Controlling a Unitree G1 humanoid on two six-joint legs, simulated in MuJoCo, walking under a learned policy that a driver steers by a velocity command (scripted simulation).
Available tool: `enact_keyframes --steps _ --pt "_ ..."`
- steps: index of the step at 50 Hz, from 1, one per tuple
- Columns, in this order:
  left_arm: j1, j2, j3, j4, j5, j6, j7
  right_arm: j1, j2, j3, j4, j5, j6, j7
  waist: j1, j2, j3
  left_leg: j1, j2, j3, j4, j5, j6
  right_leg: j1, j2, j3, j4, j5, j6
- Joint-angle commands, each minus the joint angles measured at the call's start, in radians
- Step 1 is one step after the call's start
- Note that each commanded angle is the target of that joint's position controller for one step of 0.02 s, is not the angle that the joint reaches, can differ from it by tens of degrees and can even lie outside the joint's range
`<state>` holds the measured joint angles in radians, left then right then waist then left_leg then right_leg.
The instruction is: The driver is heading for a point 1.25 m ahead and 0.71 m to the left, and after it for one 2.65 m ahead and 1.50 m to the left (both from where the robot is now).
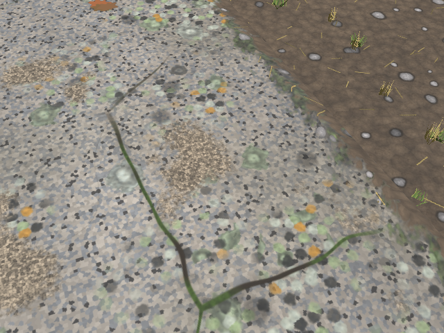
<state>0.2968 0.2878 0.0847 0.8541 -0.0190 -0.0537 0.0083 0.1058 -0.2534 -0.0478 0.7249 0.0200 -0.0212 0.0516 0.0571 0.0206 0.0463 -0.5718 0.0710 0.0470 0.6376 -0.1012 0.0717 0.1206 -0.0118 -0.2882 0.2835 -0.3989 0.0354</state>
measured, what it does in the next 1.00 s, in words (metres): walks ahead, turning left: left foot, then right foot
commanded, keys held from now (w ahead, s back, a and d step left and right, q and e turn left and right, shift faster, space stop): w+q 0.74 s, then q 0.26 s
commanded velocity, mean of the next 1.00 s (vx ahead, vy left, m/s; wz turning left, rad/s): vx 0.45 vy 0.00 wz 0.58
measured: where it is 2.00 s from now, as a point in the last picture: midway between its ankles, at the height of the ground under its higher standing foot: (148, 254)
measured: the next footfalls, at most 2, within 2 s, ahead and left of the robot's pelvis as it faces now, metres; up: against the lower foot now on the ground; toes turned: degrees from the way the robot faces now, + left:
left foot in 0.04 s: +0.19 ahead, +0.10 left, +0.00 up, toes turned +5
right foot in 0.52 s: +0.51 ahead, -0.04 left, +0.00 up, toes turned +23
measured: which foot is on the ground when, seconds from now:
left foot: up 0.00-0.02, down 0.04-0.54, up 0.56-0.98, down 1.00-1.00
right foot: down 0.00-0.02, up 0.04-0.50, down 0.52-1.00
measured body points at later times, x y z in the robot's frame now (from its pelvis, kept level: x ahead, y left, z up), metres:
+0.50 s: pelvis +0.30 +0.02 +0.01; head +0.32 +0.04 +0.45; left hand +0.47 +0.32 -0.06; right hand +0.41 -0.26 -0.10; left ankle +0.15 +0.10 -0.72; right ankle +0.48 -0.06 -0.72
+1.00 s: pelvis +0.53 +0.11 +0.00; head +0.56 +0.15 +0.45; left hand +0.40 +0.39 -0.13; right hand +0.85 +0.04 -0.07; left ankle +0.59 +0.26 -0.73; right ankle +0.48 -0.06 -0.72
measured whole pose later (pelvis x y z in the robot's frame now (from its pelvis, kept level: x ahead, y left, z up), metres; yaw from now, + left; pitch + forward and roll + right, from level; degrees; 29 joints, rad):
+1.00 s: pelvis +0.53 +0.11 +0.00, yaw +35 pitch +2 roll -3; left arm 0.26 0.31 0.08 0.83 -0.03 -0.04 0.02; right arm 0.09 -0.30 -0.07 0.58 0.01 -0.01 0.05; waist 0.07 0.03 0.07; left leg -0.50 0.02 0.02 0.53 -0.01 0.07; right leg -0.02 -0.04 -0.22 0.49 -0.44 0.02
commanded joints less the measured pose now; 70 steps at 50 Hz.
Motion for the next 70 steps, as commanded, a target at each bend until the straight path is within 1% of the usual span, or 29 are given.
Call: enact_keyframes --steps 1,2,3,4,5,7,9,11,17,22,25,26,27,28,29,30,32,37,43,48,49,50,51,52,53,55,59,65,70 --pt "-0.067 0.198 0.044 -0.065 -0.019 0.013 0.009 0.217 -0.185 -0.081 -0.024 0.007 -0.002 -0.007 -0.183 -0.071 -0.125 0.325 -0.125 0.080 -0.057 -0.050 0.083 -0.084 -0.233 0.029 0.381 1.035 -0.115" --pt "-0.047 0.155 0.025 -0.080 0.003 0.006 0.012 0.374 -0.278 -0.119 0.013 0.011 0.009 -0.028 -0.240 0.039 -0.215 0.621 -0.041 -0.107 -0.093 -0.052 0.139 -0.318 -0.183 0.027 0.693 0.739 -0.061" --pt "0.049 0.004 -0.021 -0.133 0.038 -0.020 0.000 0.327 -0.376 -0.128 0.000 0.017 -0.003 -0.031 -0.100 0.286 -0.288 0.912 0.199 -0.689 -0.211 -0.261 0.332 -0.764 0.035 0.147 1.030 -0.168 0.003" --pt "-0.058 0.085 -0.014 -0.142 0.000 -0.059 -0.011 0.336 -0.286 -0.100 -0.036 0.006 -0.025 -0.021 -0.173 0.141 -0.384 0.957 0.257 -0.886 -0.361 -0.375 0.349 -0.873 0.041 0.373 1.120 -0.200 -0.019" --pt "-0.150 0.136 -0.001 -0.171 -0.035 -0.080 -0.018 0.301 -0.230 -0.084 -0.031 -0.003 -0.041 -0.017 -0.182 0.087 -0.247 0.873 0.239 -0.754 -0.382 -0.298 0.295 -0.947 -0.006 0.379 1.093 -0.100 -0.048" --pt "-0.158 0.130 0.000 -0.159 0.008 -0.094 -0.004 0.177 -0.169 -0.065 -0.048 0.000 -0.049 -0.020 -0.100 -0.013 -0.121 0.615 0.157 -0.531 -0.371 -0.065 0.236 -0.850 -0.083 0.378 0.920 0.041 -0.056" --pt "-0.128 0.134 0.008 -0.152 0.023 -0.073 -0.007 0.131 -0.146 -0.054 -0.074 -0.016 -0.051 -0.031 -0.054 0.015 -0.105 0.496 0.116 -0.448 -0.405 0.080 0.229 -0.747 -0.104 0.383 0.840 0.099 -0.036" --pt "-0.132 0.105 0.003 -0.156 0.032 -0.053 -0.007 0.146 -0.168 -0.059 -0.071 -0.008 -0.054 -0.043 -0.046 0.003 -0.085 0.429 0.096 -0.382 -0.419 0.187 0.231 -0.730 -0.095 0.357 0.751 0.137 -0.002" --pt "-0.340 0.052 -0.022 -0.217 0.023 -0.050 -0.018 0.223 -0.202 -0.068 -0.044 0.000 -0.038 -0.070 -0.122 0.054 -0.028 0.327 0.008 -0.289 -0.408 0.075 0.149 -0.648 -0.011 0.327 0.321 0.481 0.040" --pt "-0.381 0.102 -0.007 -0.241 0.011 -0.071 -0.038 0.270 -0.191 -0.069 -0.022 0.007 -0.024 -0.077 -0.126 0.079 -0.029 0.442 0.064 -0.419 -0.295 0.010 0.126 -0.614 0.007 0.374 0.203 0.439 0.002" --pt "-0.221 0.143 0.018 -0.202 0.014 -0.086 -0.032 0.234 -0.172 -0.065 -0.034 0.002 -0.015 -0.077 -0.036 0.110 -0.085 0.452 0.036 -0.444 -0.146 0.134 0.086 -0.409 0.015 0.345 0.148 0.356 -0.057" --pt "-0.088 0.182 0.032 -0.184 0.031 -0.091 -0.025 0.225 -0.122 -0.045 -0.051 -0.008 -0.017 -0.071 0.027 0.062 -0.209 0.369 -0.020 -0.390 0.071 0.097 0.052 -0.170 -0.089 0.429 0.177 0.338 -0.112" --pt "0.041 0.263 0.051 -0.169 0.047 -0.085 -0.019 0.335 -0.054 -0.025 -0.072 -0.004 -0.023 -0.072 0.010 -0.165 -0.368 0.074 -0.157 -0.263 0.412 -0.253 -0.023 0.194 -0.317 0.784 0.154 0.220 -0.238" --pt "0.070 0.243 0.049 -0.141 0.025 -0.073 -0.030 0.395 -0.093 -0.021 -0.082 0.022 -0.030 -0.072 -0.010 -0.366 -0.398 -0.160 -0.146 -0.234 0.615 -0.510 -0.045 0.273 -0.431 1.131 0.039 -0.056 -0.321" --pt "0.012 0.147 0.025 -0.164 0.014 -0.068 -0.027 0.321 -0.186 -0.043 -0.064 0.028 -0.026 -0.073 0.014 -0.212 -0.249 -0.224 -0.083 -0.250 0.692 -0.423 -0.055 0.153 -0.391 1.021 0.003 -0.178 -0.278" --pt "-0.039 0.111 0.013 -0.170 0.018 -0.057 -0.022 0.228 -0.209 -0.050 -0.080 0.015 -0.020 -0.072 0.018 -0.129 -0.147 -0.213 -0.047 -0.205 0.687 -0.339 -0.058 0.017 -0.346 0.849 -0.003 -0.093 -0.234" --pt "-0.101 0.075 -0.003 -0.158 0.030 -0.052 -0.018 0.170 -0.179 -0.054 -0.097 -0.002 -0.015 -0.066 -0.023 -0.100 -0.045 -0.146 0.013 -0.193 0.595 -0.244 -0.057 -0.179 -0.265 0.643 -0.048 0.130 -0.207" --pt "-0.087 0.113 0.012 -0.114 0.022 -0.069 -0.015 0.142 -0.101 -0.037 -0.130 0.003 0.003 -0.055 -0.042 -0.098 -0.022 -0.146 0.052 -0.158 0.450 -0.141 -0.075 -0.231 -0.251 0.426 -0.132 0.355 -0.235" --pt "-0.099 0.163 0.019 -0.090 0.015 -0.032 0.007 0.014 -0.072 -0.025 -0.166 -0.008 -0.011 -0.021 -0.009 -0.092 -0.023 0.001 -0.004 -0.034 0.075 0.147 -0.082 -0.221 -0.193 0.164 -0.058 0.764 -0.182" --pt "-0.105 0.216 0.038 -0.087 -0.027 -0.001 0.019 0.068 -0.149 -0.064 -0.186 -0.015 0.004 0.005 -0.072 -0.122 -0.087 0.149 -0.079 0.015 -0.058 0.005 -0.004 -0.114 -0.232 0.138 0.174 0.975 -0.140" --pt "-0.117 0.203 0.035 -0.094 -0.031 0.004 0.020 0.176 -0.186 -0.086 -0.158 -0.016 0.004 0.000 -0.133 -0.094 -0.136 0.286 -0.114 0.025 -0.134 0.065 0.027 -0.143 -0.202 0.114 0.334 0.955 -0.113" --pt "-0.082 0.169 0.022 -0.098 -0.013 0.002 0.016 0.273 -0.241 -0.109 -0.139 -0.016 0.007 -0.021 -0.177 -0.005 -0.193 0.493 -0.082 -0.055 -0.193 0.301 0.074 -0.287 -0.143 0.100 0.571 0.736 -0.057" --pt "0.008 0.042 -0.018 -0.129 0.065 -0.001 0.003 0.248 -0.339 -0.114 -0.160 -0.021 0.014 -0.047 -0.067 0.285 -0.277 0.779 0.182 -0.407 -0.067 0.848 0.209 -0.630 -0.002 0.112 0.923 -0.232 0.009" --pt "0.048 0.105 -0.024 -0.133 0.043 -0.008 -0.011 0.224 -0.321 -0.099 -0.212 -0.039 0.000 -0.036 -0.088 0.234 -0.508 0.881 0.333 -0.753 -0.169 0.641 0.389 -0.754 0.072 0.342 1.145 -0.343 0.024" --pt "-0.053 0.178 -0.005 -0.138 0.010 -0.005 -0.015 0.179 -0.258 -0.086 -0.224 -0.030 -0.003 -0.026 -0.129 0.083 -0.442 0.806 0.268 -0.638 -0.216 0.504 0.337 -0.793 0.019 0.398 1.143 -0.230 0.010" --pt "-0.122 0.154 -0.009 -0.150 0.020 0.010 0.004 0.099 -0.204 -0.070 -0.213 -0.003 0.001 -0.033 -0.081 -0.016 -0.242 0.566 0.167 -0.482 -0.255 0.330 0.235 -0.801 -0.038 0.384 1.003 -0.093 0.011" --pt "-0.089 0.129 -0.013 -0.142 0.029 0.040 0.016 0.037 -0.212 -0.072 -0.217 -0.030 0.015 -0.054 -0.020 0.052 -0.190 0.308 0.091 -0.396 -0.300 0.339 0.207 -0.628 -0.017 0.357 0.789 -0.029 0.034" --pt "-0.159 0.104 -0.021 -0.163 0.025 0.055 0.018 0.032 -0.223 -0.079 -0.209 -0.019 0.044 -0.082 -0.048 0.095 -0.194 0.246 0.041 -0.438 -0.308 -0.002 0.161 -0.562 0.018 0.378 0.569 0.088 0.051" --pt "-0.138 0.108 -0.011 -0.176 0.010 0.027 -0.001 0.049 -0.209 -0.071 -0.203 -0.008 0.052 -0.077 -0.037 0.150 -0.162 0.186 0.010 -0.532 -0.317 -0.462 0.123 -0.402 0.046 0.342 0.311 0.080 -0.008"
